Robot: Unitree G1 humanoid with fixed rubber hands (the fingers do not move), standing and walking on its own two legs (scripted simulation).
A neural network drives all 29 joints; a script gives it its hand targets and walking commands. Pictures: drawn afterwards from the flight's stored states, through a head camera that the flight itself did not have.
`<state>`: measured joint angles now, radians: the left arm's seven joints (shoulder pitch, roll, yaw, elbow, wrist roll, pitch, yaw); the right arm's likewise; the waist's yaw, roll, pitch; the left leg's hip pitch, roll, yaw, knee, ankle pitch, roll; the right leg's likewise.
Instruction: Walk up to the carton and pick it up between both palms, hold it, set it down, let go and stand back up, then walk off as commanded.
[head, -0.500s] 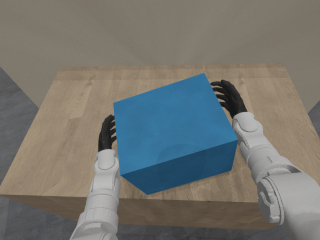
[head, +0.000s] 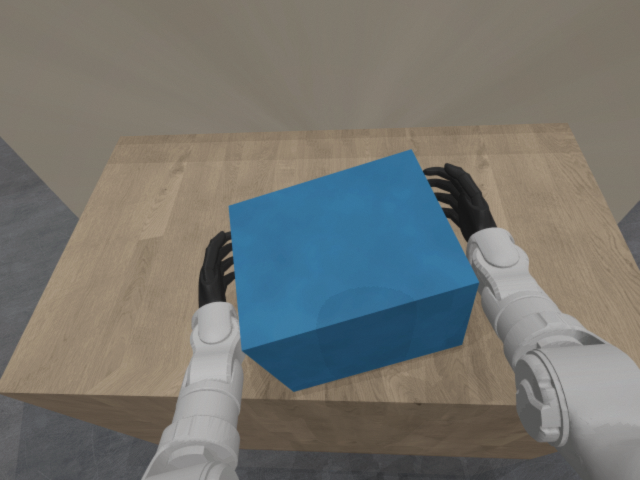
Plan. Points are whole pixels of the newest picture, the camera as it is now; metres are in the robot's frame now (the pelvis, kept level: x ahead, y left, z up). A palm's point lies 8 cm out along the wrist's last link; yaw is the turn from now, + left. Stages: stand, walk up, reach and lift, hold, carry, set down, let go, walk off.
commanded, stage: set down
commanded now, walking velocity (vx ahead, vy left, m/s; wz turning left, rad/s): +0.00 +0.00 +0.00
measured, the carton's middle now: (349, 277) +0.39 +0.03 -0.02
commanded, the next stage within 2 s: none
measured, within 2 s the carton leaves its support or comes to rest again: rests again in 0.36 s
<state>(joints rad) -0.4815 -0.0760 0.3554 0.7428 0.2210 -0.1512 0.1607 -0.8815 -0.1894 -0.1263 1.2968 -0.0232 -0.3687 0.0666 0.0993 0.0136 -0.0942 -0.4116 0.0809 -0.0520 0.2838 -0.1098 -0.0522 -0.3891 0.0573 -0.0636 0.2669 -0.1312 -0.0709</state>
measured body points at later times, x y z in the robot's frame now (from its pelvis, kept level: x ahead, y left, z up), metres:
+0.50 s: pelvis +0.00 +0.00 +0.00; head +0.09 -0.01 +0.44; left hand +0.36 +0.20 +0.01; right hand +0.45 -0.14 +0.03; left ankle -0.01 +0.18 -0.74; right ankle -0.02 -0.07 -0.75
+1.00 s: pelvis +0.00 +0.00 +0.00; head +0.10 -0.01 +0.43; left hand +0.36 +0.20 -0.01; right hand +0.45 -0.14 +0.01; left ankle -0.01 +0.18 -0.74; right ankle -0.02 -0.07 -0.75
